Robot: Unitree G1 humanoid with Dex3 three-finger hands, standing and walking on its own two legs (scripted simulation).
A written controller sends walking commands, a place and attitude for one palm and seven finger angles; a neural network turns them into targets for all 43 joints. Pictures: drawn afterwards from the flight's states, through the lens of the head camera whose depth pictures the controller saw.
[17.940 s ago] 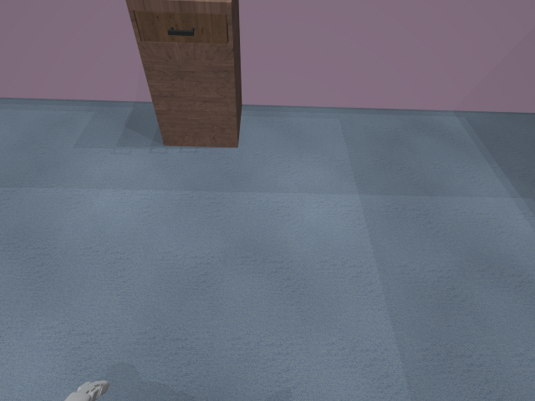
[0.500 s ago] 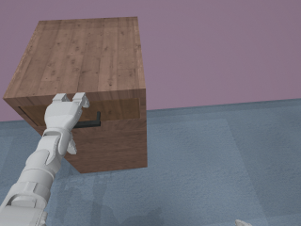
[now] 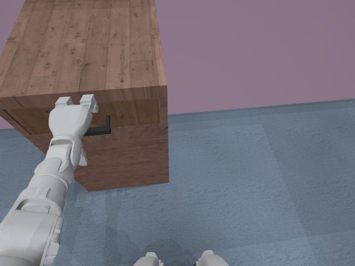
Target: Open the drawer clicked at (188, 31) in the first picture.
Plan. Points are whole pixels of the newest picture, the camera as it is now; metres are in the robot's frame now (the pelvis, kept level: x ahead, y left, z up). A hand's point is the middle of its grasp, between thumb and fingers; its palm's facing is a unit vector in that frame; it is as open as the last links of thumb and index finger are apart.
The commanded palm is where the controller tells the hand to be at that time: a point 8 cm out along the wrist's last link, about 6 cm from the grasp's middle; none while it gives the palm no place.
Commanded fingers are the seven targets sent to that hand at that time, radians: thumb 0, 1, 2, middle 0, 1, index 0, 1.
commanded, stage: move the hooked fingers above the handle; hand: left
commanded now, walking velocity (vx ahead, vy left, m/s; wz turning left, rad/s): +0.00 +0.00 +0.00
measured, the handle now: (90, 126) +0.48 +0.24 -0.06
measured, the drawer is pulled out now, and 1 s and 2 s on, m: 0.00 0.00 0.00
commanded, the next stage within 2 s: none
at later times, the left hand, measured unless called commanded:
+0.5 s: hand (79, 130) +0.43 +0.25 +0.00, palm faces -0.06 +0.00 -1.00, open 13.7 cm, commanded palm +0.44 +0.25 +0.05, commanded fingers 0.00 -0.50 0.30 -0.30 -1.20 -0.30 -1.20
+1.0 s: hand (79, 129) +0.43 +0.25 +0.00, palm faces -0.04 +0.01 -1.00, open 13.6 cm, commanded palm +0.45 +0.25 +0.05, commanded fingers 0.00 -0.50 0.30 -0.30 -1.20 -0.30 -1.20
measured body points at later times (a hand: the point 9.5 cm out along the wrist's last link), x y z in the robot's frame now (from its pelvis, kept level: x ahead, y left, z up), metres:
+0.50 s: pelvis -0.02 -0.02 -0.01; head +0.08 -0.01 +0.43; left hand +0.43 +0.24 +0.05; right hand +0.00 -0.30 -0.13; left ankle -0.01 +0.09 -0.69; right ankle +0.01 -0.13 -0.69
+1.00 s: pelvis -0.03 -0.01 -0.01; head +0.07 +0.00 +0.43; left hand +0.43 +0.24 +0.05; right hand +0.00 -0.28 -0.13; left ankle -0.01 +0.09 -0.69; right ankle +0.01 -0.13 -0.69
